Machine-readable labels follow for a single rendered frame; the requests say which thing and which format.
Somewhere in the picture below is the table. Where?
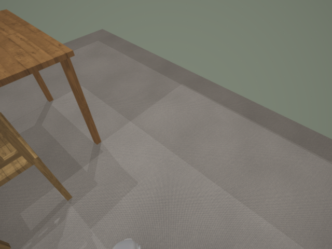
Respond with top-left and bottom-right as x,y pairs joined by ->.
0,9 -> 101,144

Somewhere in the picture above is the chair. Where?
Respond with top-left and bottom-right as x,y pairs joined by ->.
0,112 -> 72,249

